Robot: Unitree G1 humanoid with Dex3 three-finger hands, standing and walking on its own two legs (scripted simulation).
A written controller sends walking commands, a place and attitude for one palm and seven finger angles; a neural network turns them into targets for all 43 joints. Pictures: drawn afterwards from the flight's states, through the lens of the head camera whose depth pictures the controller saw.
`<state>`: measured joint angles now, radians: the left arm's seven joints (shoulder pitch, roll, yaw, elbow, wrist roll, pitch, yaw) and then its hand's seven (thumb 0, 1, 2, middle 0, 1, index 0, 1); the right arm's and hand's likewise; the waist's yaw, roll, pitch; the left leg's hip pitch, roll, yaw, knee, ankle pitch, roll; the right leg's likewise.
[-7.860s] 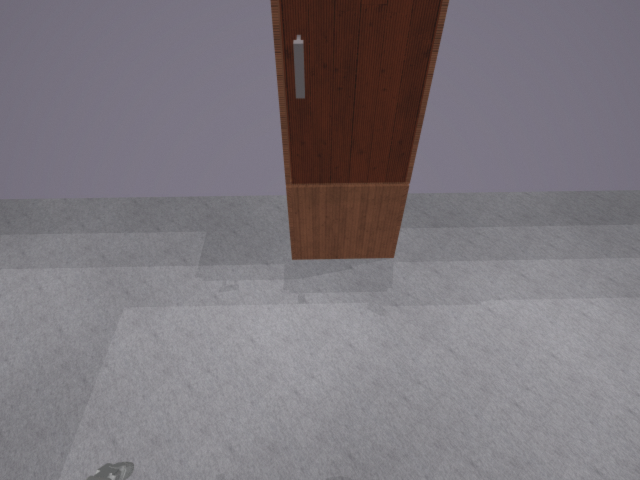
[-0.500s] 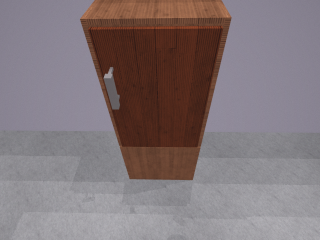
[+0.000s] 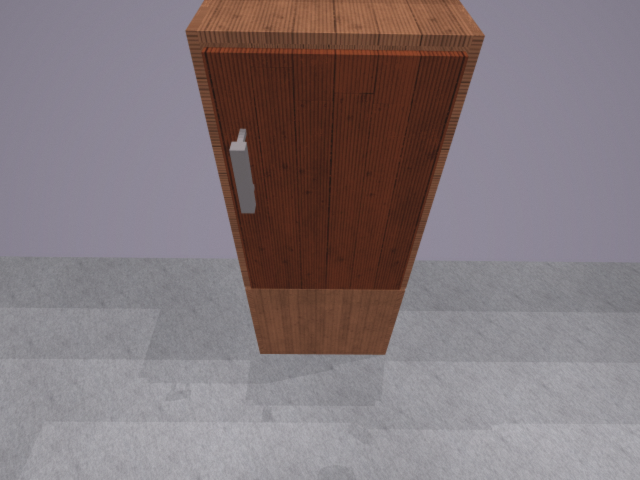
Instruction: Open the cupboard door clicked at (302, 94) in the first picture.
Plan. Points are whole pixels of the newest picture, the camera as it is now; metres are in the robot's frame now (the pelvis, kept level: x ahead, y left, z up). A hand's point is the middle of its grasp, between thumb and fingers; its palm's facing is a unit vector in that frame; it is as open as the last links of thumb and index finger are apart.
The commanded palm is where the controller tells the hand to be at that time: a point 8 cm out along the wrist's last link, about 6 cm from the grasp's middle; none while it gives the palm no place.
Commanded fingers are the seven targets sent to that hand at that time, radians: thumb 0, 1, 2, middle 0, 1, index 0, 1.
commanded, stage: come to a stop and stand still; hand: left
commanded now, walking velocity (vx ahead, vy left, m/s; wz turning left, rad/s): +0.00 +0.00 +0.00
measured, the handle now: (245, 171) +0.58 +0.17 +0.05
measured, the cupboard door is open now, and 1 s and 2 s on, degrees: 0 0 0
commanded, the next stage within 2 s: look again from close up in 0.42 s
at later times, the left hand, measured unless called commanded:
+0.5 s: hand out of the picture -0.02 +0.18 -0.18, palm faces +0.04 -0.99 -0.17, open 7.4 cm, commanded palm none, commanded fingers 0.00 0.90 0.90 -0.20 -0.30 -0.20 -0.30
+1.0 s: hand out of the picture -0.02 +0.20 -0.18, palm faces +0.04 -0.98 -0.21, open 7.4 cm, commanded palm none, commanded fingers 0.00 0.90 0.90 -0.20 -0.30 -0.20 -0.30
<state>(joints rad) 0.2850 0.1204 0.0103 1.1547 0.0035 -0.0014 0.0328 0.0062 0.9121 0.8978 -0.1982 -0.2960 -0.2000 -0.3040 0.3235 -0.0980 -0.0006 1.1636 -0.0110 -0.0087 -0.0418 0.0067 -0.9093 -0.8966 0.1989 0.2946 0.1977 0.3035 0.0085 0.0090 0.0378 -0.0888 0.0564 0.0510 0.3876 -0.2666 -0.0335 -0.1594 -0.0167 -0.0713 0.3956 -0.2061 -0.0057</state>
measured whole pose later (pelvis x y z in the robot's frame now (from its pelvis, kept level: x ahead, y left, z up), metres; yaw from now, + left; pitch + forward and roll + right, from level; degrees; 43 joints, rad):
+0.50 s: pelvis +0.00 +0.02 +0.00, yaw -1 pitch -1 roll +0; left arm 0.29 0.13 0.01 1.15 0.01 0.00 0.03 0.00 0.91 0.90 -0.20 -0.30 -0.20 -0.30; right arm 0.31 -0.12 -0.01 1.15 -0.01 -0.02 -0.04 0.01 -0.91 -0.90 0.20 0.29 0.20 0.30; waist 0.01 -0.01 0.05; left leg -0.10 0.02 0.07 0.38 -0.26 0.00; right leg -0.18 -0.05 -0.05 0.41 -0.20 0.03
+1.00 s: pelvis -0.03 +0.02 -0.01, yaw +0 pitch -2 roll +0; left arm 0.29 0.17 0.00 1.06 0.01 0.00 0.03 0.00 0.91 0.90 -0.20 -0.30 -0.20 -0.30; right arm 0.30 -0.17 0.00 1.04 -0.02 -0.01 -0.02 0.01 -0.92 -0.90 0.20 0.29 0.20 0.30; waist 0.00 0.01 0.00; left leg -0.18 0.02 0.06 0.49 -0.27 0.00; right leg -0.25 -0.06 -0.06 0.50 -0.21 0.02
